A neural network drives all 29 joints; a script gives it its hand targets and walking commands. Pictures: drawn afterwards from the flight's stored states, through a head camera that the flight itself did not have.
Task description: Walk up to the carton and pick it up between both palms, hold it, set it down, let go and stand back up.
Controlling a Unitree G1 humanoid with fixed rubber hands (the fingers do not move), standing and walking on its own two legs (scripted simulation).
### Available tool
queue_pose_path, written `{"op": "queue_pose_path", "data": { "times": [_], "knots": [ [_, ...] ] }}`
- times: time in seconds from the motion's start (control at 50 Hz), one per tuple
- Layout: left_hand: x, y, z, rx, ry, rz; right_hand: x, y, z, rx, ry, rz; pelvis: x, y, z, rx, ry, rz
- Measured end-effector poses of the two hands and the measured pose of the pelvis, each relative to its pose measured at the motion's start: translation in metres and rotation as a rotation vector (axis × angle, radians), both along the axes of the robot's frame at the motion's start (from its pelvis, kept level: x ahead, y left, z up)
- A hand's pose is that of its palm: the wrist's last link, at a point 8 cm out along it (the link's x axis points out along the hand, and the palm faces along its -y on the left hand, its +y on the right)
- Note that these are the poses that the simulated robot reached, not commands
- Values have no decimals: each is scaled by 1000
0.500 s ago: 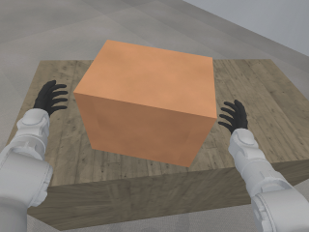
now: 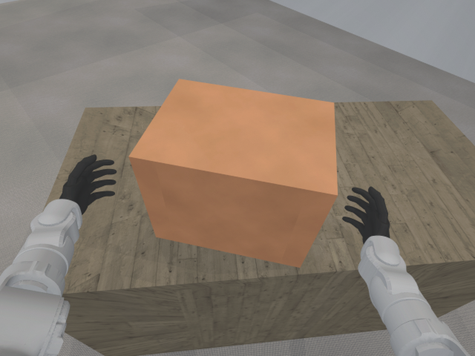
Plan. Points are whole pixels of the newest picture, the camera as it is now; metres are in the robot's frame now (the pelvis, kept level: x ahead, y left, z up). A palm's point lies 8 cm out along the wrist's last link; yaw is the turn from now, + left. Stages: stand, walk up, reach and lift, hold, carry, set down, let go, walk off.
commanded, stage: set down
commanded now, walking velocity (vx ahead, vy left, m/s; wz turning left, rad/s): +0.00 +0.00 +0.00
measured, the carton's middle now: (239, 173) +0.47 -0.05 +0.02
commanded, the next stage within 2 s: none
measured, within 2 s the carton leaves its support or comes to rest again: neither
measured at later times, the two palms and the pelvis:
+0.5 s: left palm (50, 245) +0.34 +0.28 +0.04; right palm (371, 263) +0.25 -0.24 +0.03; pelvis +0.01 +0.01 +0.01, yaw -1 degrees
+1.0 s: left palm (28, 299) +0.26 +0.29 +0.03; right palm (381, 302) +0.19 -0.22 +0.03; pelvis +0.01 +0.01 +0.01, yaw -1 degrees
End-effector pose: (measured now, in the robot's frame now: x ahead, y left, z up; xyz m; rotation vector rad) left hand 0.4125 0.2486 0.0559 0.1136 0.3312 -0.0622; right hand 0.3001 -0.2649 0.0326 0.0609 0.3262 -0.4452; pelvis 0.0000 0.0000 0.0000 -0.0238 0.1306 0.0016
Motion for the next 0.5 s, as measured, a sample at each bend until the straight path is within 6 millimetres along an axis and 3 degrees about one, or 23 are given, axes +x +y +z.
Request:
{"op": "queue_pose_path", "data": {
  "times": [0.26,0.5],
  "knots": [
    [-39,22,-6,-14,-5,11,-20,17,8,-9,-28,16,3,7,5,-6,-92,-11],
    [-77,30,-18,-23,26,0,-51,28,-3,-13,5,10,5,15,8,-12,-165,-17]
  ]
}}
